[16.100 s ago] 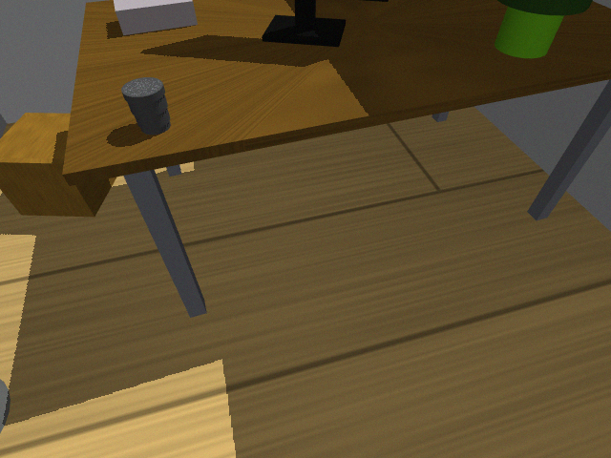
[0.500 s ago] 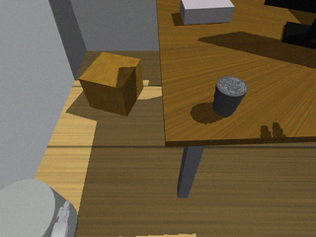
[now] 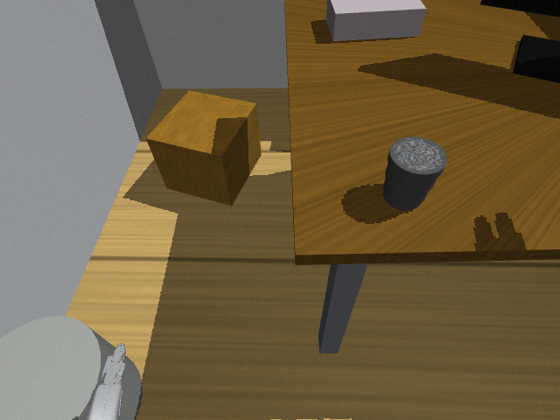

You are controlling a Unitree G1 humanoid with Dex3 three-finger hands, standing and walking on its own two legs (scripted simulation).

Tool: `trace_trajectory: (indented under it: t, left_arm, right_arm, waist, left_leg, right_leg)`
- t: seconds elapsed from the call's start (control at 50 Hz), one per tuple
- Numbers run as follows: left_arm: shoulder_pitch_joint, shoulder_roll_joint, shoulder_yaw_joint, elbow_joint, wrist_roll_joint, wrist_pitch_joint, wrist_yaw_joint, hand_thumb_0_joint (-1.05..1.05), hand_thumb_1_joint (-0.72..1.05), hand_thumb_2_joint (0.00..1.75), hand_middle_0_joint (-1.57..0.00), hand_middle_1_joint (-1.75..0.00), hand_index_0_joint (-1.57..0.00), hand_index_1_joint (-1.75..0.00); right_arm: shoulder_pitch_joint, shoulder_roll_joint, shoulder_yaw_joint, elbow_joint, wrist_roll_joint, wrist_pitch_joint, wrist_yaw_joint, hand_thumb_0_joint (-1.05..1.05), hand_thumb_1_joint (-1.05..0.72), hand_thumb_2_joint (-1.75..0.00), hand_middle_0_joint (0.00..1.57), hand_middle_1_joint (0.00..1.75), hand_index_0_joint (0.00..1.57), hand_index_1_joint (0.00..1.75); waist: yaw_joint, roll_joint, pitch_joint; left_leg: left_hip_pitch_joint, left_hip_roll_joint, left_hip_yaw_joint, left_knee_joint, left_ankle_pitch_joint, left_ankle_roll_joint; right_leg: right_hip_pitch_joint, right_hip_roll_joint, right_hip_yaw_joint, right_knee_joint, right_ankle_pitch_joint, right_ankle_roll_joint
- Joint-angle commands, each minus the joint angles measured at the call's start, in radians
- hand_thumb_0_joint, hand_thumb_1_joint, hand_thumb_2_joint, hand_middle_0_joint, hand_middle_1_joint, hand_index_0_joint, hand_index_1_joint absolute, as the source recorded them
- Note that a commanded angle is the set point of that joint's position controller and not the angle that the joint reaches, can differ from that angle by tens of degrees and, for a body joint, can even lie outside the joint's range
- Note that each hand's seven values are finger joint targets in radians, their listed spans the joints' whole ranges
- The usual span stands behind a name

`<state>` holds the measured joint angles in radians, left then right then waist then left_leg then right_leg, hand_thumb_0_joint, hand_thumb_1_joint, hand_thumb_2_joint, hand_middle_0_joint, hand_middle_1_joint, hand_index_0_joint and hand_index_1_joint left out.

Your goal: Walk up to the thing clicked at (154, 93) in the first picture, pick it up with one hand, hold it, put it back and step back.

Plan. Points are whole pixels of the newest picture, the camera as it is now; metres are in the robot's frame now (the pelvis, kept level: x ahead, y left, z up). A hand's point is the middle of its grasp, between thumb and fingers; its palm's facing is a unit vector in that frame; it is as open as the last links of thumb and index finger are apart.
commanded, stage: go down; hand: right
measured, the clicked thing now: (409, 176) +0.50 -0.18 +0.05
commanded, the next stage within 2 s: approach in 1.04 s
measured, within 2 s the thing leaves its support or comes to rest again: neither
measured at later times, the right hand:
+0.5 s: hand out of the picture +0.41 -0.37 +0.20, palm faces +0.17 +0.99 +0.00, open 17.6 cm
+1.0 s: hand out of the picture +0.41 -0.37 +0.21, palm faces +0.17 +0.98 +0.01, open 17.7 cm
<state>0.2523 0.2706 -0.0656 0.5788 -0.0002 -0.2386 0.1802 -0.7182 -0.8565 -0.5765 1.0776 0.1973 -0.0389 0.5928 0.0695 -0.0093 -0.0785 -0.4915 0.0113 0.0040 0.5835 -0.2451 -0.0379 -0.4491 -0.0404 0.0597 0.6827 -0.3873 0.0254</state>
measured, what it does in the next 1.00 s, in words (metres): stands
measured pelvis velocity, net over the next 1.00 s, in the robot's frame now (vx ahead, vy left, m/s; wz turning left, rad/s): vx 0.00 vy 0.00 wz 0.00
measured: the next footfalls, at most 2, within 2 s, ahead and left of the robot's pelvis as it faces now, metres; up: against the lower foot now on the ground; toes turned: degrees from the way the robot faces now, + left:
none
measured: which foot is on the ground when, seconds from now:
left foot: down 0.00-1.00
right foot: down 0.00-1.00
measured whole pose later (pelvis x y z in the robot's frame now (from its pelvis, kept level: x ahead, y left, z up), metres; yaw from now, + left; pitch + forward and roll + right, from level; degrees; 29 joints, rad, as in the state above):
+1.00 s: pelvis +0.00 +0.00 -0.01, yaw +0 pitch +11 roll +3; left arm 0.27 0.28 -0.08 0.52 0.01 -0.23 0.17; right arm -0.86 -0.96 -0.57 1.21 0.14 -0.02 0.59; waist 0.10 -0.01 -0.11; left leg -0.56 0.01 0.01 0.64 -0.27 -0.04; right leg -0.52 -0.04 0.06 0.75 -0.42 0.02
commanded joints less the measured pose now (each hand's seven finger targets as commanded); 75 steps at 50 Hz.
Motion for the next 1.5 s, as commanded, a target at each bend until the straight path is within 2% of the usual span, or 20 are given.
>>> trace_trajectory:
  t: [0.0,0.1,0.2,0.24,0.4,0.46,0.52,0.64,0.8,0.88,0.94,1.06,1.12,1.18,1.24,1.3,1.34,1.38,1.42,1.48]
  left_arm:
    - [0.01,0.172,0.09,-0.13,-0.001,-0.045,0.017,0.0,-0.56,0.06,-0.05,-0.05,-0.05,-0.06]
    - [-0.023,0.129,0.044,-0.141,0.004,-0.052,0.009,0.0,-0.56,0.06,-0.05,-0.05,-0.05,-0.06]
    - [-0.042,0.175,0.076,-0.2,0.004,-0.056,0.019,0.0,-0.56,0.06,-0.05,-0.05,-0.04,-0.06]
    - [-0.029,0.17,0.074,-0.188,0.001,-0.053,0.023,0.0,-0.56,0.07,-0.05,-0.05,-0.04,-0.06]
    - [-0.049,0.151,0.046,-0.172,0.009,-0.054,0.015,0.0,-0.57,0.06,-0.05,-0.05,-0.04,-0.06]
    - [-0.018,0.172,0.063,-0.245,0.006,-0.055,0.016,0.0,-0.57,0.06,-0.05,-0.05,-0.04,-0.06]
    - [0.084,0.145,0.046,-0.193,0.004,-0.041,0.005,0.0,-0.56,0.06,-0.05,-0.05,-0.04,-0.06]
    - [0.025,0.161,0.071,-0.208,0.007,-0.05,-0.004,0.0,-0.57,0.07,-0.05,-0.05,-0.04,-0.06]
    - [-0.044,0.166,0.065,-0.199,0.003,-0.052,0.01,0.0,-0.57,0.07,-0.05,-0.05,-0.04,-0.06]
    - [-0.008,0.155,0.047,-0.171,0.007,-0.038,0.012,0.0,-0.56,0.06,-0.05,-0.05,-0.04,-0.06]
    - [0.012,0.17,0.06,-0.19,0.008,-0.037,0.013,0.0,-0.57,0.06,-0.05,-0.05,-0.04,-0.06]
    - [0.051,0.161,0.062,-0.261,0.004,-0.041,-0.008,0.0,-0.56,0.05,-0.05,-0.05,-0.04,-0.05]
    - [0.049,0.155,0.06,-0.284,0.002,-0.046,-0.013,0.0,-0.58,0.07,-0.05,-0.03,-0.03,-0.05]
    - [0.057,0.133,0.042,-0.217,0.006,-0.043,-0.008,0.0,-0.57,0.05,-0.05,-0.05,-0.04,-0.06]
    - [0.015,0.137,0.051,-0.102,0.013,-0.041,-0.009,0.0,-0.55,0.05,-0.05,-0.05,-0.05,-0.06]
    - [-0.1,0.195,0.087,-0.192,0.022,-0.061,-0.002,0.0,-0.56,0.05,-0.05,-0.05,-0.05,-0.06]
    - [-0.099,0.184,0.07,-0.201,0.017,-0.065,-0.005,0.0,-0.56,0.05,-0.06,-0.06,-0.05,-0.06]
    - [-0.111,0.172,0.067,-0.284,0.015,-0.068,-0.008,0.0,-0.56,0.05,-0.06,-0.06,-0.05,-0.06]
    - [-0.019,0.162,0.058,-0.312,0.018,-0.056,-0.009,0.0,-0.56,0.06,-0.06,-0.06,-0.05,-0.06]
    - [0.137,0.114,0.042,-0.253,0.013,-0.024,-0.031,0.0,-0.55,0.05,-0.06,-0.06,-0.06,-0.06]
  right_arm:
    - [-0.389,-0.432,-0.08,-0.21,0.03,-0.068,0.001,0.0,0.56,-0.04,0.05,0.05,0.05,0.05]
    - [-0.37,-0.385,-0.036,-0.105,0.008,-0.049,-0.003,0.0,0.59,-0.05,0.05,0.05,0.05,0.05]
    - [-0.511,-0.512,-0.092,-0.227,-0.002,-0.075,-0.001,0.0,0.6,-0.05,0.04,0.05,0.04,0.05]
    - [-0.527,-0.501,-0.087,-0.231,0.006,-0.078,0.005,0.0,0.6,-0.04,0.04,0.05,0.05,0.05]
    - [-0.473,-0.424,-0.009,-0.047,-0.024,-0.045,0.008,0.0,0.57,-0.05,0.05,0.05,0.05,0.05]
    - [-0.507,-0.463,-0.037,-0.098,-0.021,-0.054,0.006,0.0,0.58,-0.05,0.05,0.05,0.05,0.05]
    - [-0.449,-0.448,-0.032,-0.097,-0.016,-0.05,0.009,0.0,0.59,-0.05,0.05,0.05,0.05,0.05]
    - [-0.479,-0.48,-0.068,-0.135,-0.011,-0.062,-0.005,0.0,0.6,-0.04,0.05,0.05,0.05,0.05]
    - [-0.585,-0.519,-0.08,-0.252,-0.014,-0.084,-0.008,0.0,0.61,-0.04,0.05,0.05,0.05,0.05]
    - [-0.468,-0.431,-0.026,-0.062,-0.024,-0.041,-0.006,0.0,0.57,-0.04,0.05,0.05,0.05,0.05]
    - [-0.474,-0.434,-0.017,-0.019,-0.027,-0.025,0.002,0.0,0.59,-0.05,0.05,0.05,0.05,0.05]
    - [-0.435,-0.442,-0.021,-0.029,-0.035,-0.032,0.01,0.0,0.61,-0.04,0.05,0.05,0.05,0.05]
    - [-0.477,-0.457,-0.041,-0.077,-0.021,-0.054,0.014,0.0,0.61,-0.05,0.02,0.06,0.04,0.06]
    - [-0.577,-0.518,-0.08,-0.262,-0.008,-0.087,0.004,0.0,0.61,-0.04,0.04,0.05,0.04,0.05]
    - [-0.415,-0.354,0.006,-0.045,0.001,-0.073,-0.001,0.0,0.56,-0.03,0.05,0.04,0.05,0.04]
    - [-0.514,-0.334,0.03,-0.09,-0.013,-0.094,-0.016,0.0,0.57,-0.04,0.04,0.04,0.04,0.04]
    - [-0.449,-0.236,0.072,-0.005,-0.001,-0.105,-0.018,0.0,0.56,-0.06,0.04,0.05,0.04,0.05]
    - [-0.502,-0.214,0.072,-0.078,0.004,-0.149,-0.027,0.0,0.56,-0.05,0.04,0.05,0.05,0.05]
    - [-0.55,-0.217,0.061,-0.183,0.014,-0.179,-0.043,0.0,0.57,-0.05,0.04,0.05,0.05,0.05]
    - [-0.417,-0.141,0.062,-0.093,0.019,-0.195,-0.079,0.0,0.54,-0.06,0.04,0.05,0.05,0.05]
  waist:
    - [0.001,-0.161,-0.349]
    - [0.008,-0.122,-0.224]
    - [0.001,-0.185,-0.441]
    - [0.004,-0.206,-0.464]
    - [0.028,-0.123,-0.297]
    - [0.031,-0.137,-0.384]
    - [0.017,-0.183,-0.339]
    - [0.013,-0.202,-0.34]
    - [0.0,-0.255,-0.503]
    - [0.03,-0.179,-0.365]
    - [0.039,-0.137,-0.304]
    - [0.035,-0.09,-0.279]
    - [0.037,-0.131,-0.327]
    - [-0.004,-0.266,-0.456]
    - [0.029,-0.19,-0.275]
    - [0.045,-0.207,-0.36]
    - [0.064,-0.127,-0.306]
    - [0.077,-0.107,-0.429]
    - [0.077,-0.134,-0.534]
    - [0.094,-0.104,-0.412]
  left_leg:
    - [0.208,-0.018,0.026,-0.02,0.275,0.048]
    - [0.152,-0.019,0.028,-0.031,0.176,0.047]
    - [0.222,-0.013,0.016,0.006,0.289,0.049]
    - [0.212,-0.015,0.015,0.019,0.32,0.051]
    - [0.15,-0.019,0.027,-0.001,0.223,0.048]
    - [0.165,-0.023,0.031,0.016,0.263,0.047]
    - [0.117,-0.033,0.038,0.016,0.244,0.052]
    - [0.13,-0.021,0.025,0.022,0.241,0.055]
    - [0.171,-0.022,0.021,0.043,0.281,0.059]
    - [0.12,-0.029,0.027,0.024,0.256,0.058]
    - [0.102,-0.033,0.037,0.024,0.26,0.053]
    - [0.137,-0.021,0.022,0.02,0.236,0.046]
    - [0.109,-0.023,0.022,0.03,0.23,0.047]
    - [0.134,-0.017,0.014,0.05,0.245,0.051]
    - [0.027,-0.028,0.023,0.046,0.162,0.054]
    - [0.009,-0.028,0.024,0.064,0.136,0.057]
    - [-0.003,-0.031,0.034,0.077,0.123,0.051]
    - [0.024,-0.026,0.027,0.101,0.173,0.043]
    - [0.043,-0.03,0.027,0.124,0.244,0.038]
    - [-0.001,-0.027,0.023,0.142,0.288,0.034]
  right_leg:
    - [0.111,0.031,-0.034,-0.077,0.443,-0.02]
    - [0.009,0.03,-0.036,-0.092,0.291,-0.027]
    - [0.105,0.033,-0.035,-0.052,0.429,-0.02]
    - [0.136,0.031,-0.032,-0.039,0.488,-0.015]
    - [0.006,0.03,-0.034,-0.052,0.339,-0.028]
    - [0.068,0.027,-0.031,-0.04,0.414,-0.021]
    - [0.089,0.022,-0.026,-0.045,0.459,-0.01]
    - [0.05,0.029,-0.034,-0.036,0.41,-0.012]
    - [0.132,0.024,-0.026,-0.012,0.5,-0.008]
    - [0.074,0.022,-0.026,-0.024,0.474,-0.009]
    - [0.049,0.018,-0.024,-0.024,0.498,-0.012]
    - [-0.025,0.037,-0.042,-0.038,0.329,-0.033]
    - [0.033,0.034,-0.036,-0.029,0.347,-0.026]
    - [0.104,0.037,-0.034,-0.01,0.409,-0.016]
    - [-0.005,0.027,-0.024,-0.011,0.33,-0.019]
    - [0.009,0.018,-0.019,0.005,0.3,-0.017]
    - [-0.043,0.018,-0.012,0.009,0.264,-0.022]
    - [0.002,0.02,-0.012,0.042,0.308,-0.027]
    - [0.075,0.022,-0.011,0.066,0.426,-0.022]
    - [0.012,0.036,-0.02,0.09,0.468,-0.02]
